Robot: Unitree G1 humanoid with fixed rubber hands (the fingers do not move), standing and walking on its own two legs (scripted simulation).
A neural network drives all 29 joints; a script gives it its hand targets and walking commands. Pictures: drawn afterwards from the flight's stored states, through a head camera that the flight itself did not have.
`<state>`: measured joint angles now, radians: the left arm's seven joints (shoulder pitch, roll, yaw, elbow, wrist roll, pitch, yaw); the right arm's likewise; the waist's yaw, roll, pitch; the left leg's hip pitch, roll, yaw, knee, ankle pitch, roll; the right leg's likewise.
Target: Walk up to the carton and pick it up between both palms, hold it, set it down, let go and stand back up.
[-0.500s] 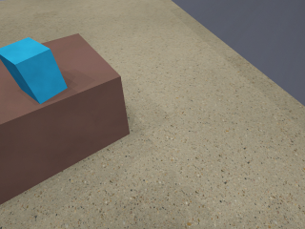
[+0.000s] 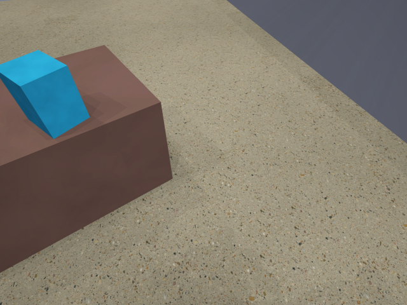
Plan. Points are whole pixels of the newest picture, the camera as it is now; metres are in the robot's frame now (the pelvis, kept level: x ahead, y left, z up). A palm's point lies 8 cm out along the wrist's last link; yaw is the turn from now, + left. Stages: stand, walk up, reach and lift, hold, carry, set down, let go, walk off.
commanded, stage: walk up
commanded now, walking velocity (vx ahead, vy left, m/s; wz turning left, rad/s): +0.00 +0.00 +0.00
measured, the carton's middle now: (46, 94) +0.82 +0.65 -0.08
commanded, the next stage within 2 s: none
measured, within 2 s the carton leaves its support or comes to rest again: neither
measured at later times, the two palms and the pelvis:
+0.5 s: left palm out of the picture +0.01 +0.42 -0.15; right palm (314, 300) +0.18 -0.23 -0.13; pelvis +0.04 +0.08 -0.05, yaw +15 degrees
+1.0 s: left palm out of the picture +0.01 +0.45 -0.14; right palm (238, 214) +0.38 -0.08 -0.15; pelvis +0.16 +0.16 -0.04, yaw +29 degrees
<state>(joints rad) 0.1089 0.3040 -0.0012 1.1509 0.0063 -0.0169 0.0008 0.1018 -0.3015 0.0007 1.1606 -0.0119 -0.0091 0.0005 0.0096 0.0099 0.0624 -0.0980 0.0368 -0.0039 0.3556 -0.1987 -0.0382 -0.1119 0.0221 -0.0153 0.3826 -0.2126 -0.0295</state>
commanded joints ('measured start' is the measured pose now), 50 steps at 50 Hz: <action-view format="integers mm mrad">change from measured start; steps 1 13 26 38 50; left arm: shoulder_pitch -46 75 -44 369 87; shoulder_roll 223 377 339 528 418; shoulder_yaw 39 163 104 199 148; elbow -70 -212 -361 -270 -365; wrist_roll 5 35 17 44 17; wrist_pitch -28 -69 -74 -95 -84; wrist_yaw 17 23 -13 -1 -21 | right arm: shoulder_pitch -61 -97 249 17 196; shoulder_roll -227 -262 -491 -298 -304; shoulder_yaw -45 -130 -208 -136 -155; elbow -78 -300 -293 -440 -308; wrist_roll -2 -58 17 -12 11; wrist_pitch -25 27 -16 -19 -55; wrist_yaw -12 89 72 40 78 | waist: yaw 1 62 -102 146 -55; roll -2 -57 160 -317 -201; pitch -67 54 31 78 9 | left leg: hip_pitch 4 -581 -56 -801 -129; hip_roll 86 126 394 -99 -34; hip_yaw -64 -136 -782 -146 107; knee -53 583 -246 798 293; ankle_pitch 102 -216 -669 -364 -58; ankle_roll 62 67 325 67 70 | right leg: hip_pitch -24 94 -587 11 -275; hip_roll -144 -510 -139 -528 -335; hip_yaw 126 335 49 804 -72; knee -109 -237 893 -290 134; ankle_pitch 175 -333 -333 -799 -108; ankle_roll -6 -226 -16 -166 -115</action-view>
